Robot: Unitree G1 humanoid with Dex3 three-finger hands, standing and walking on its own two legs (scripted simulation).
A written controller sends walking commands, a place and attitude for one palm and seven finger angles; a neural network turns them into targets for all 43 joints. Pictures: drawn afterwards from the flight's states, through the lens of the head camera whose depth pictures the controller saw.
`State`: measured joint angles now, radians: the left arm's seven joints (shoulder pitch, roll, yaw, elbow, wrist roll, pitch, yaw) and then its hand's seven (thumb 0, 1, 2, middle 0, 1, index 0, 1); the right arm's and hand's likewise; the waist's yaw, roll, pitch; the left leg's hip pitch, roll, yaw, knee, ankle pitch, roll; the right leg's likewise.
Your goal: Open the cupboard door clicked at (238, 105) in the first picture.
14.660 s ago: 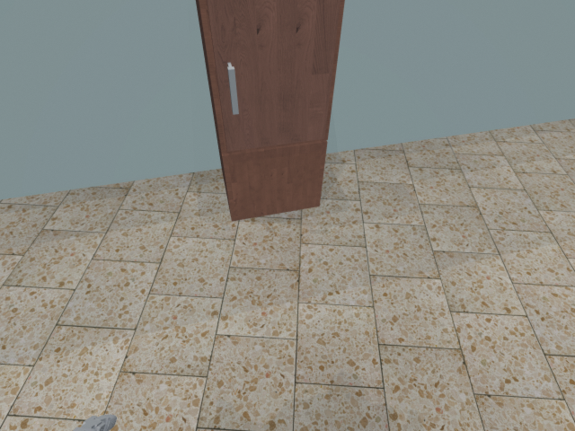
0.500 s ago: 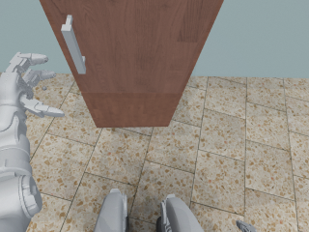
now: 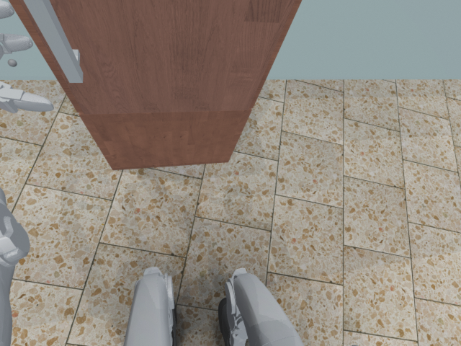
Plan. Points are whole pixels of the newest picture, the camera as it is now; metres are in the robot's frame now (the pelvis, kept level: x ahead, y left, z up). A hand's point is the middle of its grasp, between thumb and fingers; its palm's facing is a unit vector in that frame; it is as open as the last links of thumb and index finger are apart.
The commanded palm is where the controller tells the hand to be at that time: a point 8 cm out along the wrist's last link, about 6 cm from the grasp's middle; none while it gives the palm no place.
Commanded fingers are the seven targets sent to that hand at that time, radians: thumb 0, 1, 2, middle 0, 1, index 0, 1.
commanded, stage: move the hooked fingers beside the handle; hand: left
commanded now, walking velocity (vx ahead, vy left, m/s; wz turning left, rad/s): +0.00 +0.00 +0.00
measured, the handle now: (59, 31) +0.58 +0.22 +0.07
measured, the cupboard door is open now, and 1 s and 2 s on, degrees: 0 0 0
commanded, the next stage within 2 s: slide the fingers in behind the handle in 0.78 s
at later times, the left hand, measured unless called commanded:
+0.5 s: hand (7, 66) +0.52 +0.28 +0.07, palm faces +0.06 -1.00 -0.01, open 14.0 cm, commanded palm +0.51 +0.30 +0.06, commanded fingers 0.00 -0.50 0.30 -0.30 -1.20 -0.30 -1.20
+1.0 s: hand (20, 68) +0.53 +0.27 +0.05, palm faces +0.06 -1.00 -0.02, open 14.0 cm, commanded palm +0.51 +0.28 +0.06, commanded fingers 0.00 -0.50 0.30 -0.30 -1.20 -0.30 -1.20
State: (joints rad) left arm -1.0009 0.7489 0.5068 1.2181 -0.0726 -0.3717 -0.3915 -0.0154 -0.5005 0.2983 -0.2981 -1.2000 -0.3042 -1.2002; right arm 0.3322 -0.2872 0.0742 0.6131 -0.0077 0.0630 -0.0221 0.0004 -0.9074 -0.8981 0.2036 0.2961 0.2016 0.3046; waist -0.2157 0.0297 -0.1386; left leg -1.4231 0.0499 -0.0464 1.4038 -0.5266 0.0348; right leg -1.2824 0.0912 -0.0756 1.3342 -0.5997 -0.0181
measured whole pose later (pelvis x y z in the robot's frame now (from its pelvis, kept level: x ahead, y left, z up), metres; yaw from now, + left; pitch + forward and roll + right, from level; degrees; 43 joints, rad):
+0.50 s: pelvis +0.01 +0.01 +0.02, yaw +1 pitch +30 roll -7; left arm -0.91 0.65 0.47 1.13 -0.09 -0.38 -0.37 -0.02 -0.50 0.30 -0.30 -1.20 -0.30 -1.20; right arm 0.34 -0.26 0.06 0.61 -0.01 0.09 0.01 0.00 -0.91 -0.90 0.20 0.30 0.20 0.30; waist -0.19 0.03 -0.16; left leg -1.35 0.04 -0.04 1.34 -0.52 0.05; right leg -1.20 0.08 -0.07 1.25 -0.59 -0.01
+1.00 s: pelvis +0.00 +0.00 +0.01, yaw +0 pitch +31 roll -7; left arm -0.96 0.69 0.47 1.17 -0.09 -0.38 -0.36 -0.02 -0.50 0.30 -0.30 -1.20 -0.30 -1.20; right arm 0.34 -0.27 0.07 0.62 -0.01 0.09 0.00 0.00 -0.91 -0.90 0.20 0.30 0.20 0.30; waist -0.20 0.03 -0.14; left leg -1.40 0.05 -0.05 1.38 -0.52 0.04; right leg -1.26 0.09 -0.08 1.31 -0.59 -0.02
